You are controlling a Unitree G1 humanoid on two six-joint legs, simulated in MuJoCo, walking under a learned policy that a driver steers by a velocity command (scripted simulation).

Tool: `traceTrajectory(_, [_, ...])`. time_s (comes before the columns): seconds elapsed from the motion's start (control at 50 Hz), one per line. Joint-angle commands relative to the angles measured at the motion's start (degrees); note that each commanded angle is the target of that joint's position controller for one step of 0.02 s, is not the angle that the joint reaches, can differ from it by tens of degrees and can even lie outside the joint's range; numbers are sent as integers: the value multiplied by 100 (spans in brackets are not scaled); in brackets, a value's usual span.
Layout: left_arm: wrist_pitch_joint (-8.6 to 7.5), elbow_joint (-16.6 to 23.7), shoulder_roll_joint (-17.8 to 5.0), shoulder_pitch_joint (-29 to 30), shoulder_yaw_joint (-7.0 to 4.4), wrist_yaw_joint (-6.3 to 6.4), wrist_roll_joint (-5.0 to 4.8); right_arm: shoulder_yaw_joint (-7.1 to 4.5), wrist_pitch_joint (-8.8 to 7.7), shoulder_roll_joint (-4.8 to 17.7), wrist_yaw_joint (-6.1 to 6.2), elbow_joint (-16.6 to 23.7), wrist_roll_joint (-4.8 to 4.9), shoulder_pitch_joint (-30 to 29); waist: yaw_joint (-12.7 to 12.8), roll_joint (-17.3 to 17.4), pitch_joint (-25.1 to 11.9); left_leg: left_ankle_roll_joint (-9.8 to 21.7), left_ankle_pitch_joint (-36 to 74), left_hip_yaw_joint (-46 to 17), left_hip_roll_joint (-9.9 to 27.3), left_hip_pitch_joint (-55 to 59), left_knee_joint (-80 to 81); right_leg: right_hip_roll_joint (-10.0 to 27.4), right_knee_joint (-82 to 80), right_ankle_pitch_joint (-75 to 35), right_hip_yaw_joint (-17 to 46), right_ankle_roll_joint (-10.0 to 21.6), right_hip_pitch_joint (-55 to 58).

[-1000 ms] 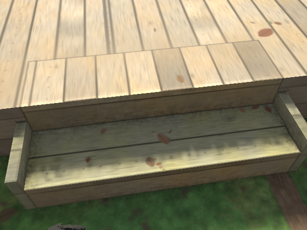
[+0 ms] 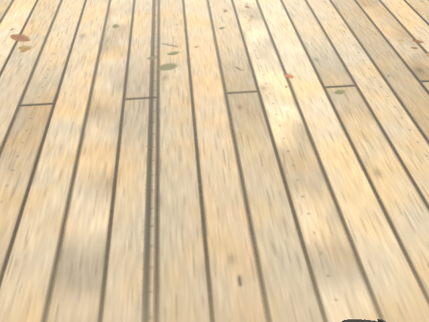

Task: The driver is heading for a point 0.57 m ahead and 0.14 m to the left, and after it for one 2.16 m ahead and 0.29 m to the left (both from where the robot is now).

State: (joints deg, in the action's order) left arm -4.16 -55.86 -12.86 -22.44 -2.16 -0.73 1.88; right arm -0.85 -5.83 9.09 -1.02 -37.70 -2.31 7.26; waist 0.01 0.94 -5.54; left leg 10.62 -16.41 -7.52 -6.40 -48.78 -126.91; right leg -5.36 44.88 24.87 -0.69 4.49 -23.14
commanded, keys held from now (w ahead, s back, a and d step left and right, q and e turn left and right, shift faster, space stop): w+shift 0.38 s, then w+q+shift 0.62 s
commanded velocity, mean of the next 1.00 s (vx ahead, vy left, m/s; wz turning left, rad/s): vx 1.00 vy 0.00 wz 0.40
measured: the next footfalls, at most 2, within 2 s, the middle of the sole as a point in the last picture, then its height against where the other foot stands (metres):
left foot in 0.22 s outside the picture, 0.17 m higher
right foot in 0.62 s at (260, 242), level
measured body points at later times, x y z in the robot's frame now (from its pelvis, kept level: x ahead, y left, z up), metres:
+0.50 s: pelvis +0.43 +0.02 +0.19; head +0.44 +0.01 +0.64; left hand +0.71 +0.20 +0.18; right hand +0.35 -0.24 +0.05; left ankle +0.28 +0.09 -0.54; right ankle +0.60 -0.11 -0.45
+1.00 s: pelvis +0.90 +0.07 +0.17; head +0.92 +0.08 +0.62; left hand +0.72 +0.30 +0.04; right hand +1.23 -0.03 +0.13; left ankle +1.06 +0.21 -0.50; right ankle +0.70 -0.11 -0.53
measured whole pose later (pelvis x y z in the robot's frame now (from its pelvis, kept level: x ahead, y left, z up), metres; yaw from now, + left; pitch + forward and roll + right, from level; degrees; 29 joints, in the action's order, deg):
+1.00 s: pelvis +0.90 +0.07 +0.17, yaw +25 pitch +2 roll -2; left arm -6.2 -51.8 -16.2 -29.5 -3.0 0.8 1.1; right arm -2.1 -1.0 17.0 -4.6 -33.3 -1.7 -1.2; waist 3.6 1.5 0.9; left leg 9.2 -1.4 8.3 0.7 -44.1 -45.8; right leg 0.3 13.9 26.5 -17.5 -3.3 15.0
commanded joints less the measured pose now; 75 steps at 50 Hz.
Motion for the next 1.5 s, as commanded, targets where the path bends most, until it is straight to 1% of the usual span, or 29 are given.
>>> traceTrajectory(0.02, [-246,-272,442,-265,174,-136,37,435,227,-816,104,1029,166,-893,-289,-278,1360,21,-1199,302,97,-2545,-655,1314,-3081,-452,1371,433,-133])
traceTrajectory(0.08, [-302,-513,263,-445,274,-113,-234,605,347,-650,236,1724,246,-1987,-468,-337,1778,-105,-1080,1390,659,-1782,1572,1235,-4831,-750,678,531,-1350])
traceTrajectory(0.14, [-375,89,-689,-391,106,144,-611,395,331,-43,42,1074,238,-617,-804,206,-411,-297,260,2259,187,3464,4064,1109,-4719,-6895,-143,799,-1469])
traceTrajectory(0.18, [-535,371,-1982,-739,-372,168,-422,174,407,286,85,934,221,-44,-1044,-638,-1206,-307,-1697,2177,-66,2926,5279,1717,-2580,-10985,-39,743,1398])
traceTrajectory(0.2, [-502,504,-1996,-637,-496,159,-250,30,440,535,65,840,301,421,-1269,-1072,-1331,-176,-2371,1729,-128,2783,6037,1932,-1202,-11735,232,688,2181])
traceTrajectory(0.22, [-500,706,-1706,-270,-548,78,-187,-161,419,1035,71,669,206,1009,-1519,-833,-1522,134,-2521,759,132,3351,6981,1734,699,-10697,207,570,1991])
traceTrajectory(0.24, [-605,1128,-706,110,-401,-63,-259,-371,311,1661,19,208,28,1439,-1305,768,-1370,687,-3694,-1908,1158,3828,8857,507,3291,-5093,457,432,382])
traceTrajectory(0.26, [-626,1494,-101,-48,-367,-175,-108,-449,346,1468,21,-48,143,906,-743,1490,-1054,1087,-3768,-5123,1861,4197,10915,-336,5991,-2285,1088,246,-1846])
traceTrajectory(0.3, [-589,2214,506,850,-73,-93,57,-325,143,804,-15,-560,218,888,-372,-60,337,972,-2909,-4232,2094,3832,10672,65,7601,-1428,1055,442,-3688])
traceTrajectory(0.34, [-269,2493,922,1285,214,38,59,-215,-28,169,9,-1379,-54,1463,-35,-621,1059,336,-1239,-2098,1581,3283,10263,213,7695,-468,1136,576,-4412])
traceTrajectory(0.4, [107,2602,275,1314,217,45,-48,-114,-168,126,21,-1347,76,868,623,-280,1606,-48,-828,-626,1109,1807,11364,741,4466,-382,750,222,-3351])
traceTrajectory(0.46, [-19,2836,-174,1815,214,-96,12,-254,-320,869,158,-1085,187,1028,421,-439,1172,267,654,-309,761,1620,12316,1123,1548,-2101,42,-146,-1401])
traceTrajectory(0.56, [-103,2638,-326,2123,100,-189,-85,-509,-272,1708,92,-1044,256,1939,19,100,235,115,5100,-211,1154,4583,11524,248,-1103,-2211,-459,-119,391])
traceTrajectory(0.6, [-170,2311,-823,687,-150,39,-45,-565,-172,1831,75,-1017,146,1906,839,533,-722,-217,5300,-203,1080,4489,8900,354,-1697,-1897,-214,5,2232])
traceTrajectory(0.62, [-194,2177,-1228,-186,-289,181,151,-528,-148,1548,79,-791,116,1737,1194,546,-1321,-310,3764,-232,900,3295,7338,1228,-1273,-1088,478,101,3683])
traceTrajectory(0.64, [-250,2129,-1569,-246,-361,188,489,-273,-138,465,78,-486,345,2372,558,-1129,-2023,-492,-865,176,373,1189,5239,3124,-1344,-523,3114,589,5333])
traceTrajectory(0.66, [-219,2200,-1375,-203,-369,107,333,-318,-83,940,136,-323,414,2036,747,-1125,-2293,-450,-670,210,418,670,4405,3250,-2181,-343,4414,771,4916])
traceTrajectory(0.72, [-280,1837,-516,392,-149,78,165,-327,131,977,28,-208,193,951,423,-21,-77,-459,157,259,1010,432,4763,2434,-2757,-1211,2123,343,2642])
traceTrajectory(0.86, [-421,1133,-501,318,-100,60,-48,-164,536,690,-263,534,-11,-1,-234,-717,1119,-546,1010,707,1272,197,5921,1802,-3654,-3323,-601,-147,1418])
traceTrajectory(0.96, [-398,974,-1157,59,-200,155,-104,-152,490,920,-404,568,60,-431,-314,-455,1095,-103,1897,1867,500,1898,8083,1636,-3376,-6832,-1591,-381,1940])
traceTrajectory(1.04, [-38,1308,-1689,571,-378,261,4,-560,443,1663,-157,-313,73,2610,-1816,-553,-459,425,893,1298,5,5462,8813,1848,1281,-7696,-1319,-234,1368])
traceTrajectory(1.06, [-30,1344,-1164,707,-299,190,29,-743,531,1947,-38,-375,233,2229,-1443,696,-130,535,638,252,477,6224,9184,605,3740,-1627,-1240,-349,-187])
traceTrajectory(1.08, [-85,1982,-603,-263,-86,156,-54,-743,557,2545,-44,31,-9,1479,-220,1350,-898,1434,1584,-2631,1947,7242,9568,345,5388,419,-351,-484,-1885])
traceTrajectory(1.1, [-230,2149,-877,208,-55,120,-67,-770,600,2349,63,167,33,1735,-725,702,-1505,1775,-176,-3842,2264,7393,10850,437,5439,-92,395,-486,-2522])
traceTrajectory(1.12, [-284,2080,-997,478,-41,121,-77,-675,538,1955,153,-57,47,1676,-543,-49,-331,1459,-660,-3593,2248,6358,11278,773,4889,-397,412,-449,-2744])
traceTrajectory(1.16, [-165,1998,-802,574,44,105,78,-511,320,1580,185,-205,46,1333,10,-658,479,986,41,-2445,1865,4432,11250,1218,3887,-534,410,-418,-1950])
traceTrajectory(1.28, [194,2104,-517,1475,136,-104,-92,-382,-106,1369,-9,-566,140,1588,-39,-217,1326,111,1806,68,1074,3293,12179,1450,1312,-1954,151,-277,-1687])
traceTrajectory(1.44, [76,1919,-653,1917,82,-267,-102,-304,-220,1610,214,-847,109,1936,-144,368,855,-926,7324,1564,1393,5635,11621,286,-909,-3335,-965,417,-707])
traceTrajectory(1.5, [160,1174,-1291,-586,-216,-199,-97,-418,78,1982,447,-680,-144,1307,1181,639,-262,-1062,8816,1637,1627,5548,8217,-227,-951,-2136,-818,730,1472])
Velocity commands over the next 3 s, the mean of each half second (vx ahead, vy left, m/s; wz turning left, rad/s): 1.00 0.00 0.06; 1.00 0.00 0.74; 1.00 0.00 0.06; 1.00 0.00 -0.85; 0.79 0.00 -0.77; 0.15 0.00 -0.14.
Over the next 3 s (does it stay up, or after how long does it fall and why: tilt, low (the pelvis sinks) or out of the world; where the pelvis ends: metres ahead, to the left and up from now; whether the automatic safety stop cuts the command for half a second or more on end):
stays up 2.37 0.41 0.19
